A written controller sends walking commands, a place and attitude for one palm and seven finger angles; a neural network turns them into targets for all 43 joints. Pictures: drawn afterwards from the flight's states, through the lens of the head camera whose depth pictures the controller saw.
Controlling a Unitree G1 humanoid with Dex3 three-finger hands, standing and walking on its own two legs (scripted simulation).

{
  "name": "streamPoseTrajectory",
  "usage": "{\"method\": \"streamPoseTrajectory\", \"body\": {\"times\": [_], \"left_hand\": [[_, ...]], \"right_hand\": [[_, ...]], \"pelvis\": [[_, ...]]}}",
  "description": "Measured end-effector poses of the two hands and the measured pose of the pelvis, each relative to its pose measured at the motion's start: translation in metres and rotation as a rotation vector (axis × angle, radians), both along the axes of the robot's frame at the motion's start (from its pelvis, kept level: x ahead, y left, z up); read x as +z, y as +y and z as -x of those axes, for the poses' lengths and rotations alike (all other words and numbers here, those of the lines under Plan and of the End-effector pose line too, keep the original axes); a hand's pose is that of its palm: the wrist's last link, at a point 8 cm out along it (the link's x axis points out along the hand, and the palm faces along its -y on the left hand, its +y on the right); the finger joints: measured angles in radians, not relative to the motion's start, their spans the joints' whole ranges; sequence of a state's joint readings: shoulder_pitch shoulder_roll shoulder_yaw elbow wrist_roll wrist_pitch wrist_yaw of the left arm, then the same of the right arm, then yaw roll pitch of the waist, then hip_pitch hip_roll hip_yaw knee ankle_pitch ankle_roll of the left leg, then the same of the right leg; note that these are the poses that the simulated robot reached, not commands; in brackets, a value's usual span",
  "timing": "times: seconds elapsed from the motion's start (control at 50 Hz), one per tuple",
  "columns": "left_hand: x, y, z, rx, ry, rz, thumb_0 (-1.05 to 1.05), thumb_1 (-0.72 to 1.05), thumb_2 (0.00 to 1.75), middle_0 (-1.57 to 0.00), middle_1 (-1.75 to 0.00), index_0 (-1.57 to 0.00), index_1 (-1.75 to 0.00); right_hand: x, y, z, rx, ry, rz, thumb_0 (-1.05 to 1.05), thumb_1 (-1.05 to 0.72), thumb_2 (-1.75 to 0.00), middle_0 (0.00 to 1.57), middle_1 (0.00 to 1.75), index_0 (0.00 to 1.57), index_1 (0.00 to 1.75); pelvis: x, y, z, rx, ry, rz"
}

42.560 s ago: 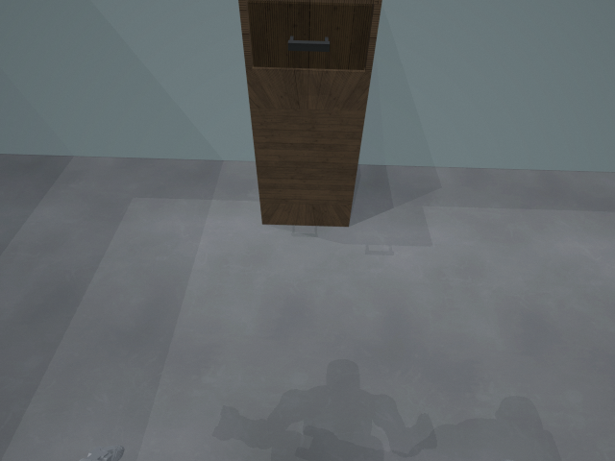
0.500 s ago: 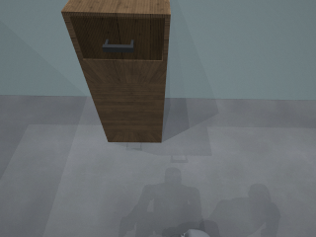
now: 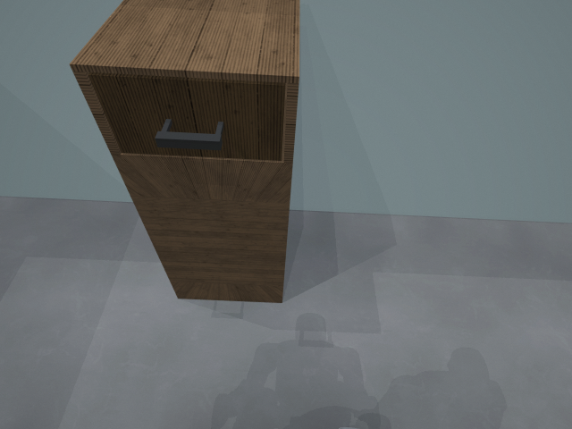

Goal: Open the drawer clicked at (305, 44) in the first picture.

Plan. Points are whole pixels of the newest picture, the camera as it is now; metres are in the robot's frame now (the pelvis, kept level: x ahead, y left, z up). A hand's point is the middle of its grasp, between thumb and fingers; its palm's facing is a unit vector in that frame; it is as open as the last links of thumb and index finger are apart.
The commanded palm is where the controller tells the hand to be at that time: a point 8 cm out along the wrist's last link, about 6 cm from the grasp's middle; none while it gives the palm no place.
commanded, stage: come to a stop and stand still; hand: left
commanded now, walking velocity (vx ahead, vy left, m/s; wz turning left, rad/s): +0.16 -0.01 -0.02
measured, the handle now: (191, 133) +0.61 +0.20 +0.05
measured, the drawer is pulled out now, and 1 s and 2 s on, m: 0.00 0.00 0.00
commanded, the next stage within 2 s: look again from close up in 0.96 s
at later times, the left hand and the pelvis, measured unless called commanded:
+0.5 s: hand (176, 422) +0.16 +0.18 -0.16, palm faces +0.05 -0.96 -0.26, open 7.4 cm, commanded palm none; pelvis +0.09 -0.03 +0.01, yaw +1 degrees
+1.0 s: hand out of the picture +0.15 +0.15 -0.17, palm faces -0.01 -0.97 -0.23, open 7.4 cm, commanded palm none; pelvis +0.10 -0.04 +0.00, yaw -1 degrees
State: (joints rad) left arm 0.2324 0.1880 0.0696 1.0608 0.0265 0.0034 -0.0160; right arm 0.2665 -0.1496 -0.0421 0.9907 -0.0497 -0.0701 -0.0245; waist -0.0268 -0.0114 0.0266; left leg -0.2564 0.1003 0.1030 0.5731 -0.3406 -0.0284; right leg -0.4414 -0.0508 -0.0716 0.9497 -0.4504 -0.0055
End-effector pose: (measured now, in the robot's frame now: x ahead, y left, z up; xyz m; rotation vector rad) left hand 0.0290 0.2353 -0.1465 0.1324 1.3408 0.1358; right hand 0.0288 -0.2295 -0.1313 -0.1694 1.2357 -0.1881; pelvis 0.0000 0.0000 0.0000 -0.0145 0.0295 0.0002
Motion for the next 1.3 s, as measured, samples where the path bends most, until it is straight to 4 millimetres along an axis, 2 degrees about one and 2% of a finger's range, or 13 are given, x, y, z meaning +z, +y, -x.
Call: {"method": "streamPoseTrajectory", "body": {"times": [0.06,0.1,0.16,0.26,0.36,0.46,0.58,0.7,0.78,0.86,0.98,1.18,1.3], "left_hand": [[0.011,-0.008,-0.039,-0.002,-0.059,-0.011,0.0,0.92,0.9,-0.2,-0.3,-0.2,-0.3],[0.01,-0.013,-0.062,-0.005,-0.109,-0.026,0.0,0.92,0.9,-0.2,-0.3,-0.2,-0.3],[0.006,-0.02,-0.082,0.008,-0.128,-0.052,0.0,0.91,0.9,-0.2,-0.3,-0.2,-0.3],[0.006,-0.026,-0.093,0.006,-0.056,-0.05,0.0,0.91,0.9,-0.2,-0.3,-0.2,-0.3],[-0.001,-0.019,-0.101,0.028,-0.002,-0.038,0.0,0.91,0.9,-0.21,-0.3,-0.2,-0.3],[0.012,-0.013,-0.116,0.033,-0.01,-0.071,0.0,0.91,0.9,-0.21,-0.3,-0.2,-0.3],[0.019,-0.015,-0.126,0.001,-0.069,-0.14,0.0,0.91,0.9,-0.21,-0.3,-0.2,-0.3],[0.026,-0.023,-0.115,-0.02,-0.012,-0.14,0.0,0.91,0.9,-0.2,-0.3,-0.2,-0.3],[0.018,-0.026,-0.109,-0.015,0.007,-0.105,0.0,0.91,0.9,-0.21,-0.3,-0.2,-0.3],[0.005,-0.027,-0.108,0.001,0.008,-0.071,0.0,0.91,0.9,-0.21,-0.3,-0.2,-0.3],[0.01,-0.035,-0.11,-0.03,-0.009,-0.045,0.0,0.91,0.9,-0.21,-0.3,-0.2,-0.3],[0.032,-0.001,-0.133,-0.058,-0.199,-0.161,0.0,0.91,0.9,-0.21,-0.3,-0.2,-0.3],[0.042,0.011,-0.133,-0.085,-0.271,-0.169,0.0,0.91,0.9,-0.21,-0.3,-0.2,-0.3]], "right_hand": [[-0.003,-0.008,-0.007,0.017,0.076,-0.014,0.0,-0.93,-0.89,0.2,0.3,0.2,0.3],[-0.012,-0.017,-0.011,0.011,0.125,-0.028,0.0,-0.92,-0.89,0.2,0.3,0.2,0.3],[-0.023,-0.03,-0.025,-0.001,0.185,-0.029,0.01,-0.92,-0.89,0.2,0.3,0.21,0.3],[-0.015,-0.037,-0.071,-0.01,0.16,-0.003,0.01,-0.91,-0.89,0.2,0.3,0.2,0.3],[-0.005,-0.036,-0.11,0.021,0.093,0.028,0.01,-0.91,-0.89,0.2,0.3,0.2,0.3],[-0.001,-0.039,-0.131,0.058,0.076,0.033,0.0,-0.91,-0.89,0.2,0.3,0.2,0.3],[-0.018,-0.056,-0.147,0.047,0.049,-0.01,0.01,-0.9,-0.89,0.2,0.3,0.21,0.3],[-0.012,-0.062,-0.153,0.011,0.036,-0.018,0.01,-0.91,-0.89,0.2,0.3,0.2,0.3],[-0.004,-0.057,-0.152,0.016,0.023,-0.006,0.01,-0.91,-0.89,0.2,0.3,0.2,0.3],[-0.003,-0.051,-0.142,0.028,0.035,0.016,0.01,-0.91,-0.89,0.2,0.3,0.2,0.3],[-0.002,-0.046,-0.127,0.03,0.062,-0.001,0.01,-0.9,-0.89,0.2,0.3,0.2,0.3],[0.006,-0.07,-0.133,0.016,-0.111,0.053,0.01,-0.9,-0.89,0.2,0.3,0.2,0.3],[0.019,-0.077,-0.124,0.034,-0.166,0.081,0.01,-0.9,-0.89,0.2,0.3,0.2,0.3]], "pelvis": [[0.004,-0.009,-0.022,0.018,0.001,0.011],[-0.003,-0.018,-0.038,0.028,-0.004,-0.001],[-0.01,-0.026,-0.057,0.042,-0.017,-0.004],[-0.002,-0.023,-0.076,0.034,-0.021,-0.01],[-0.001,-0.018,-0.088,0.011,-0.022,-0.015],[0.006,-0.024,-0.093,0.025,-0.009,-0.002],[-0.004,-0.043,-0.097,0.012,0.0,-0.038],[0.004,-0.043,-0.101,-0.001,-0.005,-0.032],[0.005,-0.04,-0.103,-0.012,-0.009,-0.031],[0.0,-0.036,-0.106,-0.017,-0.023,-0.035],[0.004,-0.036,-0.105,-0.017,-0.025,-0.025],[-0.002,-0.034,-0.089,-0.013,-0.061,-0.026],[0.001,-0.03,-0.07,-0.019,-0.096,-0.016]]}}
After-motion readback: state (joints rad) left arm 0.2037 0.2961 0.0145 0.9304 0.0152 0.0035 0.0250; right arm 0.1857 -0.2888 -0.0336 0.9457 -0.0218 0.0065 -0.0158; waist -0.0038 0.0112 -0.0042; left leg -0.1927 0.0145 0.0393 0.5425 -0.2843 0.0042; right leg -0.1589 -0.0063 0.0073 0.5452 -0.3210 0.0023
